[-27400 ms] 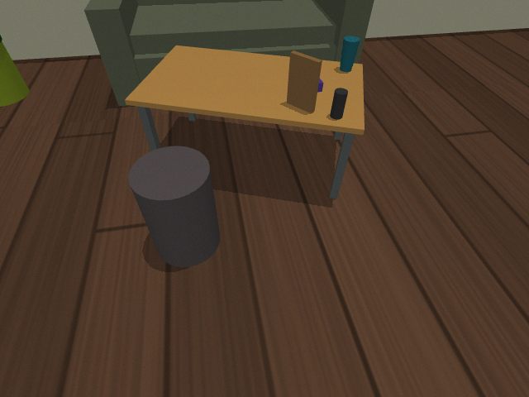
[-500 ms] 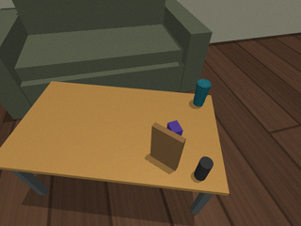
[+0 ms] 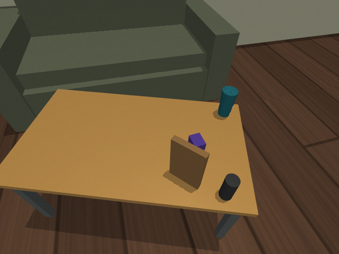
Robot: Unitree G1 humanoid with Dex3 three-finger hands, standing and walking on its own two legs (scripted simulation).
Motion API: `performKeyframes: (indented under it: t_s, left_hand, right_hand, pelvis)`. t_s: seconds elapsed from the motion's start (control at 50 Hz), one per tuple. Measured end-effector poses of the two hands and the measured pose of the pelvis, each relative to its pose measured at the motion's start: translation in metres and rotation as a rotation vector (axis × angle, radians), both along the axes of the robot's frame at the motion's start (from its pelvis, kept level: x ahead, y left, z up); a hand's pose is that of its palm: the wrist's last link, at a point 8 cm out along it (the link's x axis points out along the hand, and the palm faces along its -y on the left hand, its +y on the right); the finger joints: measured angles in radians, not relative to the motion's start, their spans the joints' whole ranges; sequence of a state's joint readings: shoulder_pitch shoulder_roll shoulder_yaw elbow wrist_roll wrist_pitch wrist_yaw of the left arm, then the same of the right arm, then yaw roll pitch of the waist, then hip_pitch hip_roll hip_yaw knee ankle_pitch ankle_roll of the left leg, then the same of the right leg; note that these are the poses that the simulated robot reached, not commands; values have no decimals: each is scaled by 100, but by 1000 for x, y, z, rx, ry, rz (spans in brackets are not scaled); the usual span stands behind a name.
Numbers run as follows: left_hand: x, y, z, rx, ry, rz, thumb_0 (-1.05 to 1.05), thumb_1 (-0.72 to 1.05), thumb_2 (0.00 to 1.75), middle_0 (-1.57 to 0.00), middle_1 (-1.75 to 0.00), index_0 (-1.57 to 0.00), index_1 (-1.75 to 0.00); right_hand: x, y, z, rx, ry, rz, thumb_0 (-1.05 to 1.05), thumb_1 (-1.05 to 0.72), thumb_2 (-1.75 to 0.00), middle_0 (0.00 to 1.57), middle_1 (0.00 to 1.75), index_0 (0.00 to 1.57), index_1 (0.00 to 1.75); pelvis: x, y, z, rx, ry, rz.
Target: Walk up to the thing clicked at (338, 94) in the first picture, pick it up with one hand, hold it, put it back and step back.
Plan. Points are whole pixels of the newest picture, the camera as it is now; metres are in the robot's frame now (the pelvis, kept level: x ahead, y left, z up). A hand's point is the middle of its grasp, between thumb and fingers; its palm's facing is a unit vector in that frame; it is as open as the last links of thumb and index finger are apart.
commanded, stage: step back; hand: right
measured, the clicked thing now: (228, 187) +0.41 -0.22 -0.25
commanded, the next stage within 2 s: none
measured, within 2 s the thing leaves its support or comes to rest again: neither
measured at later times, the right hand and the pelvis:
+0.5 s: hand out of the picture +0.01 -0.27 -0.18, palm faces -0.13 +0.91 -0.40, open 7.4 cm; pelvis -0.09 +0.01 -0.03, yaw +5 degrees
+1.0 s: hand out of the picture -0.07 -0.25 -0.17, palm faces -0.02 +0.93 -0.37, open 7.4 cm; pelvis -0.19 +0.01 -0.02, yaw -1 degrees
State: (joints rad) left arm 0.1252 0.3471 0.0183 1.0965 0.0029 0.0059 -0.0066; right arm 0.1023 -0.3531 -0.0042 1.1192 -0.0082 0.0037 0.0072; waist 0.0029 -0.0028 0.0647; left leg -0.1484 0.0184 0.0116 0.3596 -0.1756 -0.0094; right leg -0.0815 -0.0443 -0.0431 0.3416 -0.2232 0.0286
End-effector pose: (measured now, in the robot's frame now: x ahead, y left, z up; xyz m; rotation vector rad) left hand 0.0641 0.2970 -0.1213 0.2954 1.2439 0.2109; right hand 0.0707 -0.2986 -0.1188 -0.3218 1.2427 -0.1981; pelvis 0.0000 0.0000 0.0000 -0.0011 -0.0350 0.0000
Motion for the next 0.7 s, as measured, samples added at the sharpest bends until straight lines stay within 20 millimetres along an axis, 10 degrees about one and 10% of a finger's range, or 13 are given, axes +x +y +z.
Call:
performKeyframes:
  t_s: [0.3,0.7]
  left_hand:
    - [-42,0,-2,79,-2,2,1,90,89,-21,-30,-21,-30]
    - [-96,44,-12,46,-89,41,1,90,89,-21,-30,-21,-30]
  right_hand:
    - [-9,-34,-20,-28,-39,19,0,-90,-90,21,30,20,30]
    - [-108,18,3,-79,27,85,1,-90,-90,21,30,21,30]
  pelvis:
    - [-55,-16,-21,17,6,12]
    - [-129,21,-15,-22,21,58]
